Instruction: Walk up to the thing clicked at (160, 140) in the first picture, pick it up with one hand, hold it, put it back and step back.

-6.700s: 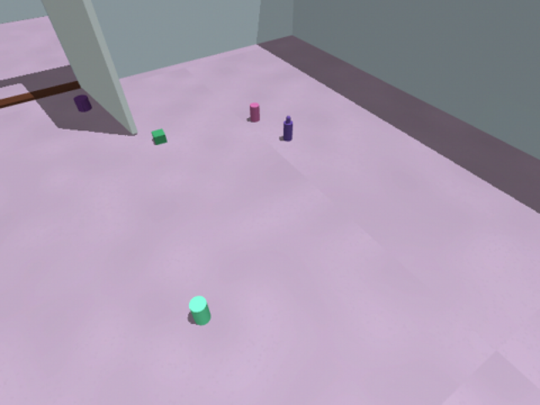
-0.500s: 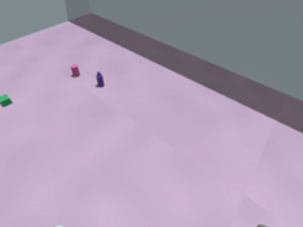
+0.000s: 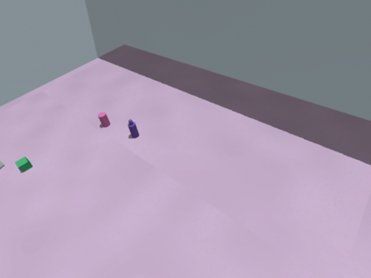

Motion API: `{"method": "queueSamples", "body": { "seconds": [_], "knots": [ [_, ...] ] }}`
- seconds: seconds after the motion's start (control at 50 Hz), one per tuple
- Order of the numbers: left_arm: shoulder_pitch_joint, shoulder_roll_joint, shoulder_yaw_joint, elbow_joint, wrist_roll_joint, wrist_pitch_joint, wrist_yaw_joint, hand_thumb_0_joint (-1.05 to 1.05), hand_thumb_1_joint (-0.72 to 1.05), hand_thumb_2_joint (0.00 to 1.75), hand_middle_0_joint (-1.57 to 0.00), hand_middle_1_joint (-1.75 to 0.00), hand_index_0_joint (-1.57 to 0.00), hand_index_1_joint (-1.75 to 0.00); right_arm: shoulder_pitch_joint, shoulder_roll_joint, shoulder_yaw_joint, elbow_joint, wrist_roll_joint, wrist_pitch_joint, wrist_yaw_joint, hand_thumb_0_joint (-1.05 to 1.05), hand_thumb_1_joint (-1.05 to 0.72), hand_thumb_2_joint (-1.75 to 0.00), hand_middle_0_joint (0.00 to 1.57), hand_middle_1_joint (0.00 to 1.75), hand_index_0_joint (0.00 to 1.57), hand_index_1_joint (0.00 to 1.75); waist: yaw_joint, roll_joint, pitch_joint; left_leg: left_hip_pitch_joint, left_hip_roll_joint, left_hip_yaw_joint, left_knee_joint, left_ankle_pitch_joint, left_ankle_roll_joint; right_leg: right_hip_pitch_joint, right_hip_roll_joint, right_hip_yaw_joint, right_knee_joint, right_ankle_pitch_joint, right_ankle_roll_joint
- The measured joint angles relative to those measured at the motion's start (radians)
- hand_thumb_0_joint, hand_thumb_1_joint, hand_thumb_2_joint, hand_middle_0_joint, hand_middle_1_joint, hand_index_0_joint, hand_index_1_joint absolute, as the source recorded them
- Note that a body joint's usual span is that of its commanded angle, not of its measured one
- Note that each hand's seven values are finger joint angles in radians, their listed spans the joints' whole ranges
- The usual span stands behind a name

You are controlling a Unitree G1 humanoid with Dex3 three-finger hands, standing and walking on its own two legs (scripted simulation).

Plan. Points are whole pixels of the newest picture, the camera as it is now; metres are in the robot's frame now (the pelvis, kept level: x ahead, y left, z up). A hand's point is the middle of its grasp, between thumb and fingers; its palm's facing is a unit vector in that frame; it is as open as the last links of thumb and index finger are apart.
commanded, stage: walk up
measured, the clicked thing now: (23, 164) +1.05 +1.34 -0.74
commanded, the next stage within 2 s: none
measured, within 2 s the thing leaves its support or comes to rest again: neither
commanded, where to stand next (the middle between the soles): +0.33 +0.05 m, yaw +50 degrees
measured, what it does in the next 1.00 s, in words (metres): walks ahead, turning left: left foot, then right foot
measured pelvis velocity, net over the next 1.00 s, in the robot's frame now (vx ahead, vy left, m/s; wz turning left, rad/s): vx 0.26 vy -0.04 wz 0.65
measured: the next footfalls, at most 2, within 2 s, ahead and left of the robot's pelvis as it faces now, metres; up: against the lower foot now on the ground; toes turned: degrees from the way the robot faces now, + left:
left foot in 0.24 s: +0.20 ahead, +0.18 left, +0.00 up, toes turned +18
right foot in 0.70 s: +0.42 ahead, -0.07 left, +0.00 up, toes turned +25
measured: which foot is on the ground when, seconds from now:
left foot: up 0.00-0.22, down 0.24-0.72, up 0.74-1.00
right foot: down 0.00-0.26, up 0.28-0.68, down 0.70-1.00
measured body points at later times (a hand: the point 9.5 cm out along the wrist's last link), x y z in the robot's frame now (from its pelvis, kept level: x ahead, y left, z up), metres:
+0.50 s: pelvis +0.17 +0.04 -0.01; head +0.19 +0.10 +0.44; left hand +0.19 +0.37 -0.14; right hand +0.28 -0.26 -0.08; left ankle +0.16 +0.16 -0.74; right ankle +0.27 -0.10 -0.67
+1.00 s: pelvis +0.26 -0.04 -0.01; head +0.29 -0.03 +0.44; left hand +0.14 +0.27 -0.11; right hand +0.54 -0.25 -0.12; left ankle +0.19 +0.09 -0.69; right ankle +0.39 -0.08 -0.74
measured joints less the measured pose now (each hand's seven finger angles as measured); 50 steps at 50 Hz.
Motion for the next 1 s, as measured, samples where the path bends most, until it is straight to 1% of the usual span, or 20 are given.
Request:
{"method": "queueSamples", "body": {
  "seconds": [0.06, 0.12, 0.2, 0.24, 0.26, 0.28, 0.32, 0.34, 0.38, 0.48, 0.56, 0.64, 0.68, 0.7, 0.72, 0.74, 0.78, 0.84, 0.92, 1.0],
  "knots": [
    [-0.020, 0.012, 0.010, -0.012, 0.010, 0.023, -0.002, 0.00, 0.90, 0.90, -0.21, -0.31, -0.20, -0.30, 0.027, 0.013, -0.003, -0.001, 0.008, 0.019, 0.018, 0.01, -0.91, -0.90, 0.20, 0.30, 0.20, 0.30, -0.020, -0.014, -0.009, -0.072, 0.041, 0.019, -0.068, 0.110, -0.040, 0.072, -0.008, -0.070, -0.073, -0.003, 0.006],
    [-0.043, 0.026, 0.025, -0.048, 0.017, 0.019, -0.004, 0.00, 0.90, 0.90, -0.21, -0.31, -0.20, -0.30, 0.047, 0.024, 0.000, 0.013, -0.003, 0.039, 0.035, 0.01, -0.91, -0.90, 0.20, 0.30, 0.20, 0.30, -0.006, -0.052, -0.016, -0.087, 0.075, 0.058, -0.208, 0.148, -0.056, 0.113, -0.016, -0.115, -0.104, -0.024, 0.010],
    [-0.069, 0.046, 0.037, -0.069, 0.029, 0.029, -0.019, 0.00, 0.90, 0.90, -0.21, -0.31, -0.20, -0.30, 0.058, 0.015, -0.006, 0.004, -0.013, 0.028, 0.043, 0.01, -0.91, -0.90, 0.20, 0.30, 0.20, 0.30, -0.008, -0.091, -0.010, -0.034, 0.088, 0.084, -0.378, 0.194, -0.039, 0.140, -0.035, -0.168, -0.044, -0.108, 0.034],
    [-0.066, 0.056, 0.041, -0.068, 0.038, 0.048, -0.021, 0.00, 0.90, 0.90, -0.21, -0.31, -0.20, -0.30, 0.081, -0.004, -0.015, -0.010, -0.012, 0.010, 0.035, 0.01, -0.90, -0.90, 0.20, 0.30, 0.20, 0.30, -0.013, -0.109, -0.033, 0.033, 0.073, 0.105, -0.425, 0.151, -0.020, 0.123, -0.061, -0.177, 0.070, -0.202, 0.038],
    [-0.066, 0.067, 0.045, -0.067, 0.041, 0.057, -0.021, 0.00, 0.90, 0.90, -0.21, -0.31, -0.20, -0.30, 0.083, -0.006, -0.024, -0.011, -0.013, -0.001, 0.025, 0.01, -0.90, -0.90, 0.20, 0.30, 0.20, 0.30, -0.022, -0.141, -0.041, 0.040, 0.045, 0.116, -0.399, 0.113, -0.010, 0.097, -0.097, -0.162, 0.162, -0.257, 0.024],
    [-0.072, 0.075, 0.051, -0.060, 0.041, 0.069, -0.019, 0.00, 0.90, 0.90, -0.21, -0.31, -0.20, -0.30, 0.081, -0.006, -0.029, -0.017, -0.015, -0.010, 0.011, 0.01, -0.90, -0.90, 0.20, 0.30, 0.20, 0.30, -0.030, -0.174, -0.038, 0.035, 0.018, 0.130, -0.352, 0.075, -0.001, 0.057, -0.120, -0.112, 0.280, -0.292, 0.007],
    [-0.095, 0.077, 0.050, -0.048, 0.035, 0.090, -0.015, 0.00, 0.90, 0.90, -0.20, -0.30, -0.20, -0.30, 0.079, -0.003, -0.028, -0.028, -0.012, -0.024, -0.014, 0.01, -0.90, -0.90, 0.20, 0.30, 0.20, 0.30, -0.051, -0.191, -0.025, 0.031, -0.001, 0.119, -0.297, 0.028, 0.009, -0.045, -0.069, -0.010, 0.507, -0.303, 0.000],
    [-0.110, 0.080, 0.043, -0.045, 0.035, 0.094, -0.015, 0.01, 0.90, 0.90, -0.20, -0.30, -0.20, -0.30, 0.080, 0.005, -0.023, -0.029, -0.008, -0.029, -0.022, 0.01, -0.91, -0.90, 0.20, 0.30, 0.20, 0.30, -0.062, -0.193, -0.015, 0.040, -0.008, 0.102, -0.302, 0.025, 0.012, -0.094, -0.040, 0.017, 0.585, -0.293, 0.001],
    [-0.140, 0.085, 0.033, -0.051, 0.027, 0.091, -0.016, 0.01, 0.91, 0.90, -0.20, -0.30, -0.20, -0.30, 0.089, 0.027, -0.004, -0.033, -0.006, -0.037, -0.036, 0.01, -0.91, -0.90, 0.20, 0.30, 0.20, 0.30, -0.071, -0.207, 0.008, 0.075, -0.026, 0.073, -0.357, 0.045, 0.008, -0.185, -0.018, 0.049, 0.659, -0.243, -0.001],
    [-0.150, 0.074, 0.025, -0.082, 0.014, 0.093, -0.027, 0.00, 0.91, 0.90, -0.20, -0.30, -0.20, -0.30, 0.125, 0.052, 0.030, -0.053, -0.006, -0.061, -0.054, 0.01, -0.90, -0.90, 0.20, 0.30, 0.20, 0.30, -0.064, -0.200, 0.033, 0.156, -0.050, 0.006, -0.475, 0.074, -0.005, -0.309, -0.048, 0.095, 0.551, -0.110, 0.011],
    [-0.133, 0.080, 0.032, -0.076, 0.020, 0.120, -0.026, 0.00, 0.91, 0.90, -0.20, -0.30, -0.20, -0.30, 0.152, 0.055, 0.035, -0.073, -0.018, -0.076, -0.068, 0.01, -0.90, -0.90, 0.21, 0.30, 0.20, 0.30, -0.052, -0.184, 0.021, 0.197, -0.052, -0.041, -0.491, 0.047, -0.023, -0.326, -0.066, 0.117, 0.439, -0.087, 0.023],
    [-0.147, 0.084, 0.042, -0.067, 0.006, 0.117, -0.009, 0.00, 0.91, 0.90, -0.20, -0.30, -0.20, -0.30, 0.147, 0.037, 0.031, -0.095, -0.028, -0.071, -0.078, 0.01, -0.90, -0.90, 0.21, 0.30, 0.21, 0.30, -0.042, -0.158, 0.025, 0.191, -0.048, -0.099, -0.438, -0.001, -0.052, -0.296, -0.058, 0.101, 0.316, -0.063, 0.009],
    [-0.154, 0.082, 0.043, -0.070, -0.003, 0.104, -0.002, 0.00, 0.91, 0.90, -0.20, -0.30, -0.20, -0.30, 0.127, 0.018, 0.027, -0.107, -0.028, -0.059, -0.082, 0.01, -0.90, -0.90, 0.21, 0.30, 0.21, 0.30, -0.037, -0.140, 0.033, 0.169, -0.048, -0.127, -0.381, -0.039, -0.069, -0.247, -0.039, 0.085, 0.210, -0.003, -0.007],
    [-0.157, 0.079, 0.044, -0.070, -0.004, 0.093, 0.001, 0.00, 0.91, 0.90, -0.20, -0.30, -0.20, -0.30, 0.114, 0.006, 0.024, -0.113, -0.024, -0.051, -0.086, 0.01, -0.90, -0.90, 0.21, 0.30, 0.21, 0.30, -0.031, -0.128, 0.037, 0.151, -0.048, -0.139, -0.336, -0.063, -0.073, -0.222, -0.028, 0.080, 0.167, 0.023, -0.003],
    [-0.163, 0.065, 0.044, -0.068, 0.000, 0.085, 0.006, 0.00, 0.91, 0.90, -0.20, -0.30, -0.20, -0.30, 0.086, -0.010, 0.017, -0.110, -0.019, -0.040, -0.091, 0.01, -0.90, -0.90, 0.21, 0.30, 0.21, 0.30, -0.026, -0.099, 0.050, 0.122, -0.037, -0.151, -0.273, -0.073, -0.058, -0.225, -0.016, 0.063, 0.187, 0.008, 0.012],
    [-0.168, 0.052, 0.040, -0.070, 0.004, 0.082, 0.008, 0.00, 0.91, 0.90, -0.20, -0.30, -0.20, -0.30, 0.055, -0.019, 0.010, -0.106, -0.016, -0.025, -0.100, 0.01, -0.90, -0.90, 0.21, 0.30, 0.20, 0.30, -0.029, -0.079, 0.065, 0.086, -0.038, -0.150, -0.195, -0.110, -0.038, -0.229, -0.017, 0.045, 0.215, -0.012, 0.020],
    [-0.180, 0.032, 0.024, -0.070, 0.009, 0.090, 0.004, 0.00, 0.91, 0.90, -0.20, -0.30, -0.20, -0.30, 0.013, -0.026, 0.001, -0.100, -0.016, -0.007, -0.113, 0.01, -0.90, -0.90, 0.21, 0.30, 0.20, 0.30, -0.029, -0.070, 0.081, 0.013, -0.059, -0.092, -0.030, -0.191, -0.016, -0.223, -0.047, 0.018, 0.238, -0.035, 0.019],
    [-0.178, -0.003, 0.007, -0.065, 0.013, 0.096, 0.006, 0.00, 0.91, 0.90, -0.20, -0.30, -0.20, -0.30, -0.020, -0.044, -0.004, -0.089, -0.017, -0.001, -0.101, 0.01, -0.91, -0.90, 0.20, 0.30, 0.20, 0.30, -0.004, -0.061, 0.075, -0.046, -0.063, -0.006, 0.094, -0.169, -0.013, -0.190, -0.077, -0.004, 0.196, -0.024, 0.005],
    [-0.145, -0.004, 0.000, -0.048, 0.019, 0.087, 0.010, 0.00, 0.90, 0.90, -0.21, -0.31, -0.20, -0.30, -0.032, -0.048, -0.011, -0.075, -0.019, 0.007, -0.067, 0.01, -0.91, -0.90, 0.20, 0.30, 0.20, 0.30, 0.022, -0.053, 0.036, -0.051, -0.042, 0.011, 0.047, -0.086, -0.017, -0.164, -0.081, -0.047, 0.140, -0.007, -0.013],
    [-0.111, 0.030, 0.014, -0.043, 0.024, 0.072, 0.013, 0.00, 0.90, 0.90, -0.21, -0.31, -0.20, -0.30, -0.032, -0.028, -0.005, -0.043, -0.029, 0.024, -0.046, 0.01, -0.91, -0.90, 0.20, 0.30, 0.20, 0.30, 0.032, -0.070, 0.017, -0.009, -0.023, 0.014, -0.096, -0.100, -0.031, -0.145, -0.088, -0.105, 0.123, -0.011, -0.022]
  ]
}}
